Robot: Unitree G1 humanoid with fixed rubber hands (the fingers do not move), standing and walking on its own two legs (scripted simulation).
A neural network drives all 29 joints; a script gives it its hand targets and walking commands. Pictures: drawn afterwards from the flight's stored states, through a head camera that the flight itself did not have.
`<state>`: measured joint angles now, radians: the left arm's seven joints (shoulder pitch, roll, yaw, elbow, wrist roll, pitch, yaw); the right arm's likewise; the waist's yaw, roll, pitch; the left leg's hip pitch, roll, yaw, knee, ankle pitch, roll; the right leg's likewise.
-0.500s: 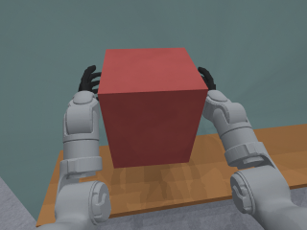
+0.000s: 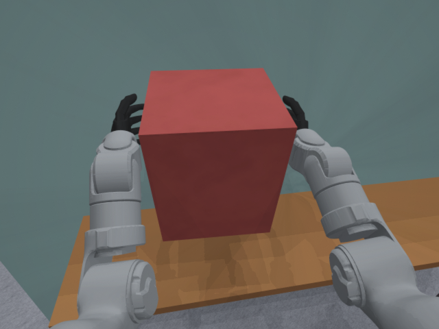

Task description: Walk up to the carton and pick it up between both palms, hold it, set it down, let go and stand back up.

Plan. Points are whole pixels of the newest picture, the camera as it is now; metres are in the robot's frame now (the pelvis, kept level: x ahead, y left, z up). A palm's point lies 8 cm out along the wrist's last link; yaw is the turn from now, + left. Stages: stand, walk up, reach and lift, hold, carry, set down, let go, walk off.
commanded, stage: hold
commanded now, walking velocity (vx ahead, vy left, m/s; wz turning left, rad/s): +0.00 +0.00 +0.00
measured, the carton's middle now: (212, 155) +0.38 +0.01 +0.20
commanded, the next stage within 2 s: set down in 1.62 s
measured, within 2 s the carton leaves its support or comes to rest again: neither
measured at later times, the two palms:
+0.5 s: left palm (125, 139) +0.36 +0.15 +0.25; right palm (297, 139) +0.36 -0.15 +0.23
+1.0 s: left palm (126, 137) +0.36 +0.15 +0.25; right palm (297, 136) +0.36 -0.15 +0.24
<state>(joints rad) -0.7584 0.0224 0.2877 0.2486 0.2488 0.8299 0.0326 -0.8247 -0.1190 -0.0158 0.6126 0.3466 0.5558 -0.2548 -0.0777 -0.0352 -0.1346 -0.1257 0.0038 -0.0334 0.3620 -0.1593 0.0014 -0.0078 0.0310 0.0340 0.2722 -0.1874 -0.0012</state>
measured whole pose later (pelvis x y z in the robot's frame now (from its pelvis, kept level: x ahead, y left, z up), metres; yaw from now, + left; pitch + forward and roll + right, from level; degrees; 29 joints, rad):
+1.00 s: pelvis +0.00 +0.00 +0.00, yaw +0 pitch -4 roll -1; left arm -0.77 0.02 0.29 0.27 0.25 0.82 0.03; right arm -0.83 -0.12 -0.02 0.62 0.34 0.56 -0.25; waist -0.08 -0.03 -0.13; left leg -0.12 0.01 -0.04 0.36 -0.16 0.00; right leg -0.01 0.03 0.03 0.27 -0.18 0.00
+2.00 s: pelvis +0.00 -0.01 +0.00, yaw +1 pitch -9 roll -1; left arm -0.80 -0.02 0.39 0.39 0.35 0.64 0.00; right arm -0.88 -0.06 -0.13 0.81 0.18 0.34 -0.16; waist -0.06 -0.07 -0.09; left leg -0.04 0.00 -0.06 0.35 -0.16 -0.01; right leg 0.07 0.04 0.01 0.29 -0.21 -0.02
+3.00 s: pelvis +0.01 -0.04 +0.00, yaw +2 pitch -4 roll +0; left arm -0.57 -0.08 0.31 0.18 0.31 0.53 0.05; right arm -0.69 -0.05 -0.03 0.75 0.14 0.11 -0.13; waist 0.02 -0.06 0.01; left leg -0.11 0.03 -0.08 0.32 -0.14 -0.05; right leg 0.00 0.06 -0.03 0.27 -0.20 -0.05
